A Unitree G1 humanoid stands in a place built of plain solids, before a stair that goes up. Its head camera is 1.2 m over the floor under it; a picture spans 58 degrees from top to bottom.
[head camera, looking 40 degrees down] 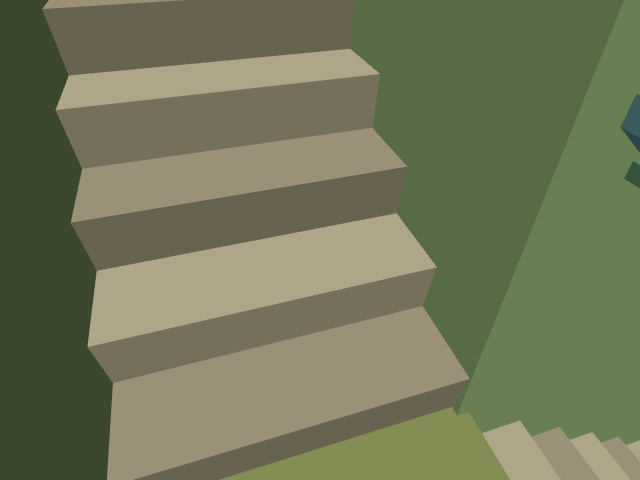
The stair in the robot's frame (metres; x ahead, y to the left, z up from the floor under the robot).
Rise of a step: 0.19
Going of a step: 0.24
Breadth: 0.90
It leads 17 degrees to the left of straight ahead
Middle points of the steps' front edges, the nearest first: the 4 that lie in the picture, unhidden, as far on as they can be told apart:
0.51 0.03 0.18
0.74 0.11 0.37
0.97 0.18 0.56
1.20 0.25 0.74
